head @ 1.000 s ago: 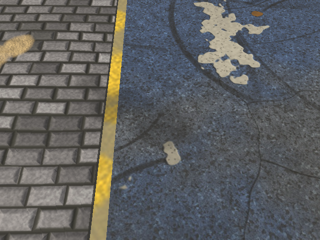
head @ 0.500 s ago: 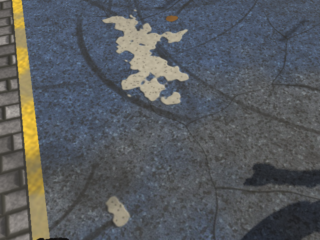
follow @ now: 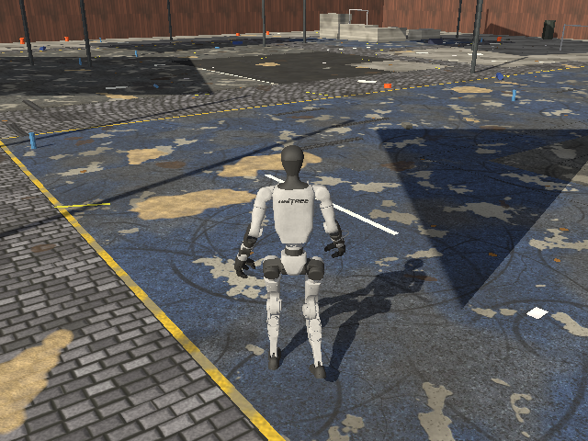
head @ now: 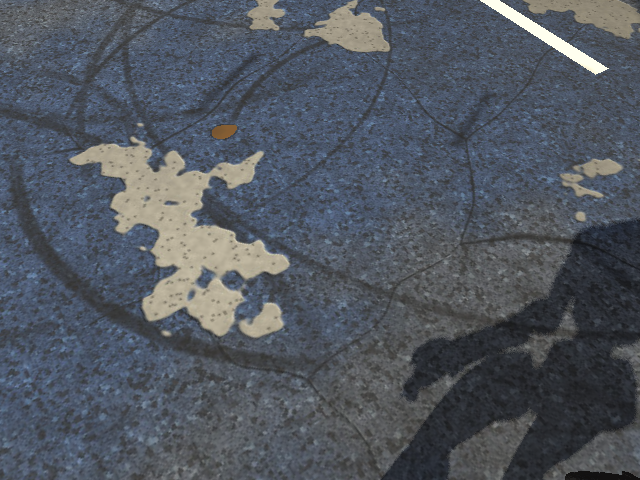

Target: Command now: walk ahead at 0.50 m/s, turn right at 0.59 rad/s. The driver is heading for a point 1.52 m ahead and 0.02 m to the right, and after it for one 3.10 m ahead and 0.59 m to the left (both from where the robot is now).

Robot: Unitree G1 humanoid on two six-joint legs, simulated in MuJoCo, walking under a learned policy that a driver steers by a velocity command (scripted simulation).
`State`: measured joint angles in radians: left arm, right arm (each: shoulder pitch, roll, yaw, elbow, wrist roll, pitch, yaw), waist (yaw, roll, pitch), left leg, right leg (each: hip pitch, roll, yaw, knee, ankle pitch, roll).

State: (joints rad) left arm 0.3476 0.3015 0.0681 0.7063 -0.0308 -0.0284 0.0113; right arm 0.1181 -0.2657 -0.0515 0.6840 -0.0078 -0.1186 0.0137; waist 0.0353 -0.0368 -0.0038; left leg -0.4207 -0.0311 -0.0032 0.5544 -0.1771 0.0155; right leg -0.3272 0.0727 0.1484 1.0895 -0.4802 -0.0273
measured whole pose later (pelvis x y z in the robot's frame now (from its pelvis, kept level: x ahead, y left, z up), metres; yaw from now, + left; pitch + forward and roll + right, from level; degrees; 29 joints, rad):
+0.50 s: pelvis +0.25 -0.07 -0.01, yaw -16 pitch +2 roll +1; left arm 0.09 0.28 0.06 0.58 -0.01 -0.04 -0.04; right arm 0.33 -0.31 -0.06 0.87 0.02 -0.07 0.01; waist -0.06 0.00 0.06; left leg -0.16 0.08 0.07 0.99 -0.50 -0.02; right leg -0.49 0.02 -0.03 0.64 -0.17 -0.08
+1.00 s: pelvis +0.53 -0.10 -0.01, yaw -17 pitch +3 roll -1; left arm 0.38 0.30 0.07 0.83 -0.01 -0.04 0.01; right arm 0.06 -0.27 -0.03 0.75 0.00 -0.10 0.05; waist 0.05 0.00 0.02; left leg -0.50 0.01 0.03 0.56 -0.12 0.04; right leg -0.06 0.01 0.03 0.64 -0.50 -0.02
